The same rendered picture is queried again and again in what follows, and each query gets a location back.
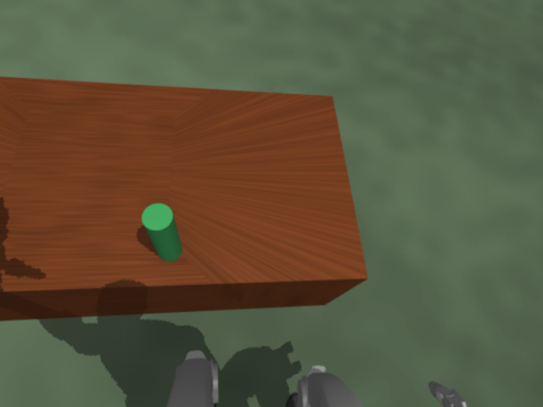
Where can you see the right robot hand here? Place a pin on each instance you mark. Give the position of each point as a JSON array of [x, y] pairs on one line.
[[446, 397]]

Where can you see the can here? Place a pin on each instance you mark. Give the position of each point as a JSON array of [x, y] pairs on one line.
[[160, 225]]

